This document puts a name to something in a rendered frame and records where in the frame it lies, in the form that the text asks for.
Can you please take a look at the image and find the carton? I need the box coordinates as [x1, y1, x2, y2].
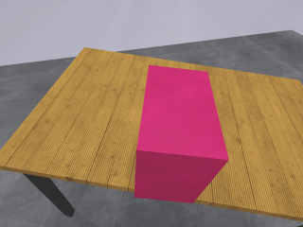
[134, 65, 229, 203]

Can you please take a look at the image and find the table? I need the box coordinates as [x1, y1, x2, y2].
[0, 47, 303, 227]

